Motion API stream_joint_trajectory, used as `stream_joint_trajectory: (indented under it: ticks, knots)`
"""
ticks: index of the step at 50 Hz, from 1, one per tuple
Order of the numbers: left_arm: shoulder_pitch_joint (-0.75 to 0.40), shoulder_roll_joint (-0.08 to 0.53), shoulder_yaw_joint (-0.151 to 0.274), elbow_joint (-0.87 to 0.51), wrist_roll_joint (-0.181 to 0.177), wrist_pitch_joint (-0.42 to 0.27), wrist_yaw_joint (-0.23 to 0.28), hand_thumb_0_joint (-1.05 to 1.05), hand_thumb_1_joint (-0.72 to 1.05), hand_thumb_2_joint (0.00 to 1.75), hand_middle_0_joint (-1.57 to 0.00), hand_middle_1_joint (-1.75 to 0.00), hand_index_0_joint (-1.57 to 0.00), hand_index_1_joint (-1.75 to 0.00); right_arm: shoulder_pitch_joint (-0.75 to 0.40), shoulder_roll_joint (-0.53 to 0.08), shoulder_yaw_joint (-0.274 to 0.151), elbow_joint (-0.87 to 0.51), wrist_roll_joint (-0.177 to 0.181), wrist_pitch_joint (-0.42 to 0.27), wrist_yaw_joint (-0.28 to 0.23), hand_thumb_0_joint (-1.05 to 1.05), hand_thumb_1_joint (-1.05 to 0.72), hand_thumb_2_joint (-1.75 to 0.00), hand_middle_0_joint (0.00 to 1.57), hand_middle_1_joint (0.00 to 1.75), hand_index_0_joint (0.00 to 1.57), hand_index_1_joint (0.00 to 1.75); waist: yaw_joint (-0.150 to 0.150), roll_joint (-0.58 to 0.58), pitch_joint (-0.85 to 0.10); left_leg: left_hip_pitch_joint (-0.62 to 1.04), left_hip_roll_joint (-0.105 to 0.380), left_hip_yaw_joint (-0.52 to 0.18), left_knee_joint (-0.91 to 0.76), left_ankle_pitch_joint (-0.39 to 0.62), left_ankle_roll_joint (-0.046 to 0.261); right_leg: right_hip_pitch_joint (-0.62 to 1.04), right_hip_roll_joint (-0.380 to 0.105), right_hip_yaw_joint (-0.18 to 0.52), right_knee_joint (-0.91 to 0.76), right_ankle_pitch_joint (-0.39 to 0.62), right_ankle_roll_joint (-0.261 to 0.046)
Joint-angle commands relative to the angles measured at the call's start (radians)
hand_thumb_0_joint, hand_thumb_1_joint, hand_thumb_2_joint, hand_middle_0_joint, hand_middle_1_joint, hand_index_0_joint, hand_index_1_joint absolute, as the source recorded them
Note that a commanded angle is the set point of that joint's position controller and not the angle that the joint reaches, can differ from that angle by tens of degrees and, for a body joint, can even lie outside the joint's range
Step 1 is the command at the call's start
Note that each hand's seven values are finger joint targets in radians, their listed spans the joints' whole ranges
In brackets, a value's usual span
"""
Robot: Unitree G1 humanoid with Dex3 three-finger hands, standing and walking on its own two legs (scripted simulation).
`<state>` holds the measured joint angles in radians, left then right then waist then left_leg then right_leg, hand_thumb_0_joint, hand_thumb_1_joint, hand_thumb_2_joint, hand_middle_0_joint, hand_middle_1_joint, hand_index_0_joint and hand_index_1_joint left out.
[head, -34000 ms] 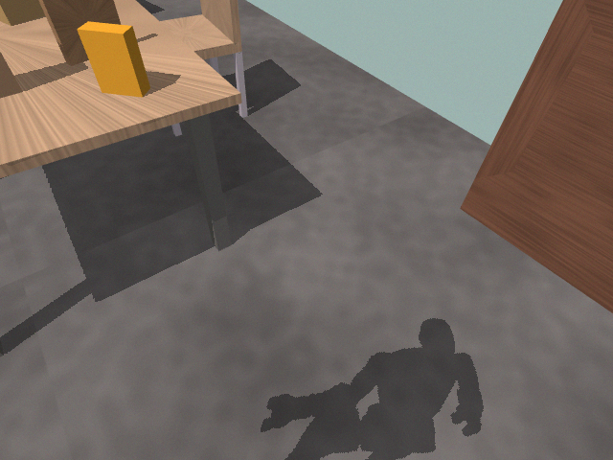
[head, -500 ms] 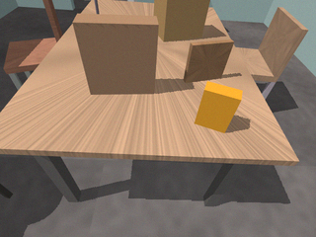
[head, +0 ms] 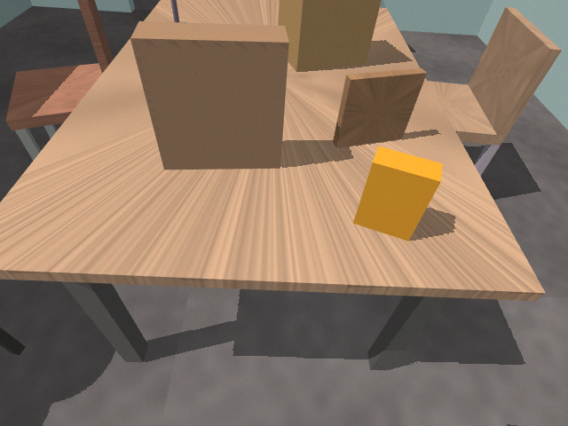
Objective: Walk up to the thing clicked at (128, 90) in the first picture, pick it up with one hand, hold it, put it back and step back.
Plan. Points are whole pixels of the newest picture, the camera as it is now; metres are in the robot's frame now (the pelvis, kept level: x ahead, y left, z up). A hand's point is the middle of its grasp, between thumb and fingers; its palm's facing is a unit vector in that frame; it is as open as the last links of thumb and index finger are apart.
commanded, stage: home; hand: right
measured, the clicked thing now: (394, 196) +0.52 -0.22 +0.02
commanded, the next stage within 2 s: stand in 0.08 s
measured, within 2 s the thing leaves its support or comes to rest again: neither
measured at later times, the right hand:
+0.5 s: hand out of the picture +0.07 -0.25 -0.16, palm faces -0.06 +0.93 -0.35, open 11.6 cm
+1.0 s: hand out of the picture +0.08 -0.25 -0.16, palm faces -0.06 +0.94 -0.35, open 7.4 cm
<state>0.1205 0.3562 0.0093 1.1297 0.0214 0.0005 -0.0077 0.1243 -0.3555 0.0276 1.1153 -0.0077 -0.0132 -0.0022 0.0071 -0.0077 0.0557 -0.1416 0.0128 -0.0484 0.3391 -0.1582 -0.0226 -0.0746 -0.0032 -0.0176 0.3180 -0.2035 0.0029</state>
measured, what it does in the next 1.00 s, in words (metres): stands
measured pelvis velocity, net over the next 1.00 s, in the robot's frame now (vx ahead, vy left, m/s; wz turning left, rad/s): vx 0.00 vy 0.00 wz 0.02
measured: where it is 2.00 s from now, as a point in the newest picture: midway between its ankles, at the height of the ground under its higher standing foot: outside the picture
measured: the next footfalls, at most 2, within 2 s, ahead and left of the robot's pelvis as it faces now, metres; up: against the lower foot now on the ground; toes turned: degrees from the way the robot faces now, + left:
none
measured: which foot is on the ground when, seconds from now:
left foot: down 0.00-1.00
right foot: down 0.00-1.00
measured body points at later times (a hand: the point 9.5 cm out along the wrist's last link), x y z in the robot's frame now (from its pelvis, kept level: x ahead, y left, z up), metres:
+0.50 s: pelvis +0.00 +0.00 +0.00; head +0.01 +0.00 +0.45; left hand +0.07 +0.30 -0.14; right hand +0.08 -0.30 -0.13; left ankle +0.02 +0.13 -0.75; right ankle -0.02 -0.12 -0.75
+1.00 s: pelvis +0.00 +0.00 +0.00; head +0.01 +0.00 +0.45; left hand +0.07 +0.30 -0.13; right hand +0.08 -0.30 -0.13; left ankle +0.02 +0.13 -0.75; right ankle -0.02 -0.12 -0.75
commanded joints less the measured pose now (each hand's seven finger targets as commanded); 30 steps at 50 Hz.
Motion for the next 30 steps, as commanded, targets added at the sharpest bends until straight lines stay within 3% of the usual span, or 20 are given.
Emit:
stream_joint_trajectory:
  ticks: [1,5,8,9,12,19,25,30]
  knots:
    - [-0.026,0.205,0.035,-0.056,-0.007,-0.018,0.015,0.0,0.9,0.9,-0.2,-0.3,-0.2,-0.3,-0.037,-0.221,-0.048,-0.057,-0.003,-0.017,-0.018,0.0,0.45,-0.11,0.06,0.07,0.06,0.07,-0.001,0.022,-0.081,0.026,0.11,-0.079,-0.037,0.165,0.041,0.007,-0.119,0.088,-0.053,0.122,-0.02]
    - [-0.026,0.204,0.034,-0.055,-0.005,-0.018,0.015,0.0,0.9,0.9,-0.2,-0.3,-0.2,-0.3,-0.034,-0.22,-0.049,-0.053,-0.001,-0.015,-0.017,0.0,0.44,-0.12,0.06,0.07,0.06,0.07,-0.006,0.014,-0.054,0.014,0.101,-0.083,-0.05,0.099,0.038,-0.017,-0.116,0.089,-0.065,0.076,-0.02]
    - [-0.02,0.207,0.035,-0.059,-0.007,-0.022,0.016,0.0,0.9,0.9,-0.2,-0.3,-0.2,-0.3,-0.034,-0.22,-0.05,-0.055,-0.003,-0.016,-0.017,0.0,0.41,-0.13,0.07,0.08,0.07,0.08,-0.001,0.012,-0.092,0.037,0.108,-0.079,-0.029,0.188,0.043,0.008,-0.124,0.088,-0.054,0.149,-0.021]
    - [-0.02,0.202,0.034,-0.055,-0.008,-0.023,0.016,0.0,0.9,0.9,-0.2,-0.3,-0.2,-0.3,-0.031,-0.22,-0.048,-0.053,0.0,-0.016,-0.017,0.0,0.41,-0.13,0.07,0.08,0.07,0.08,-0.004,0.013,-0.082,0.025,0.105,-0.08,-0.031,0.175,0.044,0.012,-0.123,0.088,-0.061,0.147,-0.018]
    - [-0.027,0.206,0.036,-0.06,-0.006,-0.02,0.017,0.0,0.9,0.9,-0.2,-0.3,-0.2,-0.3,-0.026,-0.218,-0.049,-0.055,-0.002,-0.016,-0.018,0.0,0.17,-0.37,0.2,0.3,0.2,0.3,-0.008,0.015,-0.08,0.021,0.106,-0.077,-0.033,0.185,0.042,0.016,-0.123,0.083,-0.05,0.156,-0.02]
    - [-0.032,0.208,0.036,-0.061,-0.007,-0.019,0.016,0.0,0.9,0.9,-0.2,-0.3,-0.2,-0.3,-0.029,-0.218,-0.05,-0.052,-0.004,-0.012,-0.017,0.0,-0.39,-0.9,0.2,0.3,0.2,0.3,-0.008,0.011,-0.055,0.009,0.101,-0.081,-0.046,0.105,0.039,-0.008,-0.123,0.09,-0.07,0.076,-0.023]
    - [-0.024,0.205,0.037,-0.063,-0.005,-0.022,0.016,0.0,0.9,0.9,-0.2,-0.3,-0.2,-0.3,-0.028,-0.216,-0.051,-0.052,-0.002,-0.012,-0.014,0.0,-0.87,-0.9,0.2,0.3,0.2,0.3,-0.008,0.012,-0.054,0.001,0.101,-0.088,-0.053,0.084,0.042,-0.007,-0.121,0.084,-0.07,0.066,-0.023]
    - [-0.022,0.207,0.037,-0.067,-0.005,-0.024,0.016,0.0,0.9,0.9,-0.2,-0.3,-0.2,-0.3,-0.03,-0.217,-0.053,-0.053,-0.003,-0.012,-0.014,0.0,-0.9,-0.9,0.2,0.3,0.2,0.3,-0.008,0.011,-0.067,0.008,0.098,-0.084,-0.041,0.11,0.04,-0.004,-0.124,0.086,-0.073,0.088,-0.022]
